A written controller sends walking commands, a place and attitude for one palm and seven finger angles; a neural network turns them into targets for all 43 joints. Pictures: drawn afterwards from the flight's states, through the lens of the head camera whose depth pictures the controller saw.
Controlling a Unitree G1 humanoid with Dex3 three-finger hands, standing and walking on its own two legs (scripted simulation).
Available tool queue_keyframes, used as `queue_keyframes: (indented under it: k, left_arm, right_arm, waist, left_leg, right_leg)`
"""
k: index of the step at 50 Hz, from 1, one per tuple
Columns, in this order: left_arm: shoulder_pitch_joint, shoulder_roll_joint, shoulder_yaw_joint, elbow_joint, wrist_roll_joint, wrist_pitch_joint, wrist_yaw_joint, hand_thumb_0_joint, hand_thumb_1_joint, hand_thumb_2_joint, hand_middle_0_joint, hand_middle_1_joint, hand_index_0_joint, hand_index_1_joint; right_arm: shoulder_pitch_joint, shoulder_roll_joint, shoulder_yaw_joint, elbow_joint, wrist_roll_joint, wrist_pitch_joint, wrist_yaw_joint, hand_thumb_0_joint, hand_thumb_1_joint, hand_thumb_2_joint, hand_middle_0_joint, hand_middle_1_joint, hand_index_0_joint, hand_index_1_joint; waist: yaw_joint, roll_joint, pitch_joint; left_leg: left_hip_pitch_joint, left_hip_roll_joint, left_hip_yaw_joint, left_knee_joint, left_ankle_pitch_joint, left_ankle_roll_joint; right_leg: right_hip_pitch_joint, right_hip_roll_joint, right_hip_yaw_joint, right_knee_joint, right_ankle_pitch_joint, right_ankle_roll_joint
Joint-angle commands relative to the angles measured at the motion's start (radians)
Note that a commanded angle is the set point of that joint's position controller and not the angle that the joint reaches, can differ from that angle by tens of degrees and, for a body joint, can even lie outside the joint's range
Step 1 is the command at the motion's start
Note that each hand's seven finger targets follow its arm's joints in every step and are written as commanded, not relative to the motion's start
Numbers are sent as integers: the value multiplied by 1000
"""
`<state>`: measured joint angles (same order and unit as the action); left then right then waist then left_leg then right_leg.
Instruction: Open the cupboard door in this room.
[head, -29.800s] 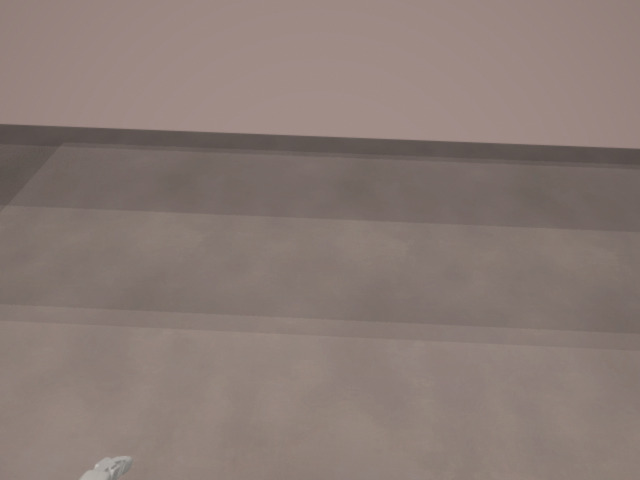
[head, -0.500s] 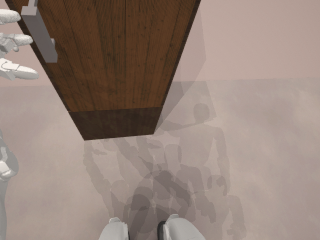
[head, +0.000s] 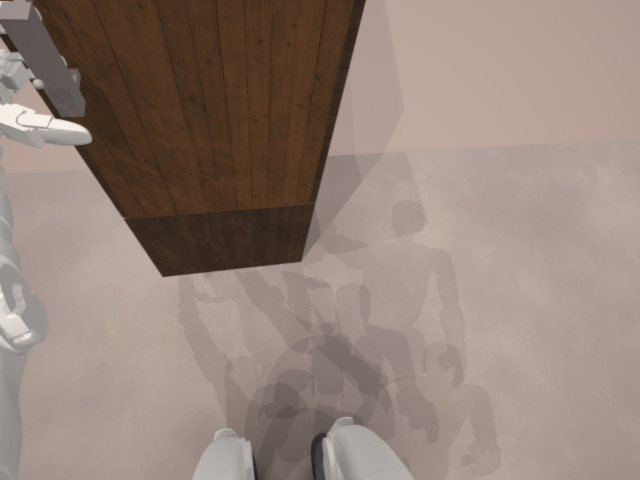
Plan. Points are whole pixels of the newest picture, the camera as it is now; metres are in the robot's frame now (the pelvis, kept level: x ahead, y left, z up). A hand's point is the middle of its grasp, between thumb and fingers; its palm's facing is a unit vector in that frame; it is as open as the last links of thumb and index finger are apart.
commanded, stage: slide the fingers in behind the handle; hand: left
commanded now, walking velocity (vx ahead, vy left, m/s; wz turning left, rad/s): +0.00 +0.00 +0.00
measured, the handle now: (50, 52) +0.59 +0.23 +0.11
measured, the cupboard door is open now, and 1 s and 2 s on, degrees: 0 0 4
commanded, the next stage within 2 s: close the thumb around the handle in 0.78 s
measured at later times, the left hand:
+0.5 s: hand (54, 88) +0.54 +0.23 +0.11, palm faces +0.03 -1.00 +0.00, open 13.8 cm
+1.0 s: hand (62, 88) +0.54 +0.22 +0.10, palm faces +0.03 -1.00 +0.00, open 13.6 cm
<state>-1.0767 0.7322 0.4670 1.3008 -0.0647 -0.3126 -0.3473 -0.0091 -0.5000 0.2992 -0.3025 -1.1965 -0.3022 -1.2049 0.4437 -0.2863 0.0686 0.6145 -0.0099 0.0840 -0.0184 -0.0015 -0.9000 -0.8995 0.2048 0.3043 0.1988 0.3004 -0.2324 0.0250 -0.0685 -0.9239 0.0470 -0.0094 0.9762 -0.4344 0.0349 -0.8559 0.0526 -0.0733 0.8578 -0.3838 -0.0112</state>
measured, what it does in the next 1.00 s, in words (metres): stands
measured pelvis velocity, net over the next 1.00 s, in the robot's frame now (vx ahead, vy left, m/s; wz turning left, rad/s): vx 0.01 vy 0.01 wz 0.01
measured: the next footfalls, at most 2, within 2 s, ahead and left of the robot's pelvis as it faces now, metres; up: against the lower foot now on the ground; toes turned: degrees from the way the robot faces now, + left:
none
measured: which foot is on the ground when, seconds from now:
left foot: down 0.00-1.00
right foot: down 0.00-1.00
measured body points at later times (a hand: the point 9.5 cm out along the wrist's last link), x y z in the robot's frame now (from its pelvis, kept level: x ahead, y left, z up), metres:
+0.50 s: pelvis +0.00 +0.00 +0.00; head +0.14 +0.03 +0.43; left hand +0.53 +0.28 +0.11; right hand -0.03 -0.26 -0.10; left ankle +0.01 +0.09 -0.68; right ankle +0.01 -0.12 -0.68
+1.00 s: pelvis +0.01 +0.01 +0.00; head +0.14 +0.04 +0.43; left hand +0.53 +0.27 +0.11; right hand -0.03 -0.25 -0.10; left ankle +0.01 +0.09 -0.68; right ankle +0.01 -0.12 -0.68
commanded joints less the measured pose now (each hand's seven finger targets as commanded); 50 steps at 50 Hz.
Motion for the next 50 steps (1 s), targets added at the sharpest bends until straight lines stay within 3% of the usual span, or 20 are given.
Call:
queue_keyframes:
  k: [1,4,7,11,15,19,22,24,25,26,28,29,33,36,41,43,44,47,49,50]
  left_arm:
    - [-423,276,5,-194,1,-32,5,0,-500,300,-300,-1200,-300,-1200]
    - [-410,276,4,-222,-3,-32,2,0,-500,300,-300,-1200,-300,-1200]
    - [-429,197,-37,-243,-24,-38,-7,0,-500,300,-300,-1200,-300,-1200]
    - [-449,269,23,-218,-34,-38,5,0,-500,300,-300,-1200,-300,-1200]
    - [-418,250,16,-253,-9,-57,33,0,-500,300,-300,-1200,-300,-1200]
    - [-454,170,-46,-244,-6,-56,48,0,-500,300,-300,-1200,-300,-1200]
    - [-432,218,6,-266,-17,-62,46,0,-500,300,-300,-1200,-300,-1200]
    - [-437,160,-34,-268,-24,-58,39,0,-500,300,-300,-1200,-300,-1200]
    - [-429,176,-13,-266,-24,-63,42,0,-500,300,-300,-1200,-300,-1200]
    - [-434,149,-40,-258,-20,-60,43,0,-500,300,-300,-1200,-300,-1200]
    - [-444,150,-35,-255,-19,-59,52,0,-500,300,-300,-1200,-300,-1200]
    - [-426,173,-17,-246,-15,-59,58,0,-500,300,-300,-1200,-300,-1200]
    - [-416,124,-40,-269,-15,-73,70,0,-500,300,-300,-1200,-300,-1200]
    - [-419,146,-17,-254,-19,-75,75,0,-500,300,-300,-1200,-300,-1200]
    - [-409,157,-14,-273,-10,-82,74,0,-500,300,-300,-1200,-300,-1200]
    - [-426,93,-66,-270,-8,-80,75,0,-500,300,-300,-1200,-300,-1200]
    - [-432,89,-66,-252,-7,-76,79,0,-500,300,-300,-1200,-300,-1200]
    - [-460,125,-38,-251,-7,-76,90,0,-332,372,-312,-1218,-312,-1218]
    - [-471,117,-51,-232,-3,-68,94,0,-220,420,-320,-1230,-320,-1230]
    - [-489,107,-54,-249,-5,-75,96,0,-164,444,-324,-1236,-324,-1236]
  right_arm:
    - [207,-194,-69,-28,0,-14,-12,0,-900,-900,200,300,200,300]
    - [214,-192,-73,-32,0,-12,-11,0,-900,-900,200,300,200,300]
    - [216,-188,-79,-21,-1,-16,-9,0,-900,-900,200,300,200,300]
    - [217,-195,-75,-16,0,-21,-13,0,-900,-900,200,300,200,300]
    - [219,-187,-76,-26,-7,-25,-4,0,-900,-900,200,300,200,300]
    - [216,-185,-81,-15,-7,-26,2,0,-900,-900,200,300,200,300]
    - [220,-190,-85,-17,-8,-25,1,0,-900,-900,200,300,200,300]
    - [213,-184,-84,-16,-6,-27,4,0,-900,-900,200,300,200,300]
    - [220,-186,-84,-15,-9,-27,2,0,-900,-900,200,300,200,300]
    - [211,-183,-84,-15,-6,-26,4,0,-900,-900,200,300,200,300]
    - [211,-185,-83,-13,-10,-26,6,0,-900,-900,200,300,200,300]
    - [211,-187,-84,-15,-9,-24,6,0,-900,-900,200,300,200,300]
    - [211,-182,-88,-16,-13,-26,11,0,-900,-900,200,300,200,300]
    - [213,-186,-89,-14,-12,-23,11,0,-900,-900,200,300,200,300]
    - [210,-184,-88,-19,-12,-19,11,0,-900,-900,200,300,200,300]
    - [200,-179,-89,-19,-11,-19,13,0,-900,-900,200,300,200,300]
    - [203,-180,-89,-14,-12,-20,13,0,-900,-900,200,300,200,300]
    - [210,-187,-90,-10,-14,-21,9,0,-900,-900,200,300,200,300]
    - [212,-188,-87,-8,-13,-25,8,0,-900,-900,200,300,200,300]
    - [214,-184,-86,-5,-16,-27,8,0,-900,-900,200,300,200,300]
  waist:
    - [3,194,-471]
    - [6,168,-492]
    - [-8,185,-502]
    - [-6,154,-469]
    - [15,203,-494]
    - [-17,183,-465]
    - [8,205,-539]
    - [-3,192,-520]
    - [5,183,-516]
    - [-4,200,-498]
    - [-2,203,-472]
    - [5,183,-466]
    - [5,191,-499]
    - [5,163,-486]
    - [20,201,-514]
    - [3,198,-474]
    - [-3,179,-452]
    - [-4,175,-472]
    - [-16,155,-462]
    - [-15,187,-472]
  left_leg:
    - [395,-12,-56,-93,387,6]
    - [390,-13,-51,-96,402,10]
    - [435,-10,-53,-91,418,7]
    - [365,-14,-46,-97,362,14]
    - [409,-16,-47,-92,422,9]
    - [443,-7,-64,-95,405,3]
    - [481,-9,-63,-93,473,-1]
    - [483,-9,-61,-92,464,0]
    - [488,-9,-68,-90,487,-1]
    - [492,-7,-66,-93,477,-3]
    - [493,-6,-76,-98,466,-7]
    - [479,-6,-74,-99,456,-6]
    - [522,-4,-80,-93,512,-12]
    - [506,-4,-79,-95,505,-10]
    - [525,-4,-85,-93,545,-18]
    - [521,-2,-86,-98,501,-18]
    - [515,0,-92,-103,476,-18]
    - [514,-1,-97,-103,471,-18]
    - [493,-2,-95,-102,445,-13]
    - [507,-5,-94,-97,468,-12]
  right_leg:
    - [143,17,42,-85,282,0]
    - [185,19,47,-89,315,2]
    - [150,23,41,-92,316,0]
    - [182,20,54,-99,293,2]
    - [169,20,47,-82,325,-5]
    - [106,22,34,-87,278,0]
    - [147,21,36,-77,333,-4]
    - [135,23,34,-83,329,-2]
    - [134,23,31,-77,335,-7]
    - [111,23,29,-81,323,-3]
    - [91,24,24,-82,296,-6]
    - [101,25,25,-82,292,-6]
    - [87,24,20,-75,309,-6]
    - [100,25,21,-74,313,-5]
    - [102,23,20,-63,324,-9]
    - [68,23,16,-71,286,-7]
    - [55,23,12,-75,264,-7]
    - [61,22,14,-72,260,-8]
    - [58,21,16,-73,251,-6]
    - [57,20,18,-72,263,-8]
